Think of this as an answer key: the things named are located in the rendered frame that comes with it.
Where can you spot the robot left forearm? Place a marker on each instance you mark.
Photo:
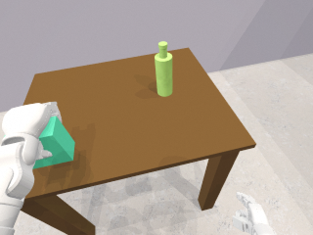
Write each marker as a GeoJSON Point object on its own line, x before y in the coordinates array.
{"type": "Point", "coordinates": [17, 158]}

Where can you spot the robot right forearm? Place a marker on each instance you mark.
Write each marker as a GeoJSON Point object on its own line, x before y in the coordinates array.
{"type": "Point", "coordinates": [262, 229]}

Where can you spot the robot right hand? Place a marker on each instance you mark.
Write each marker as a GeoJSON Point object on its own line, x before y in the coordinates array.
{"type": "Point", "coordinates": [255, 214]}

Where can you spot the sponge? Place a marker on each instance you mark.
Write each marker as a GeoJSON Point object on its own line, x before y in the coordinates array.
{"type": "Point", "coordinates": [55, 139]}

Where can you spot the table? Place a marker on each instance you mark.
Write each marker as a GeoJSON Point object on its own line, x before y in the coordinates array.
{"type": "Point", "coordinates": [122, 128]}

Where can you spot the robot left hand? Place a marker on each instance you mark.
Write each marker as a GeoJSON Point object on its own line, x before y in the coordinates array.
{"type": "Point", "coordinates": [31, 119]}

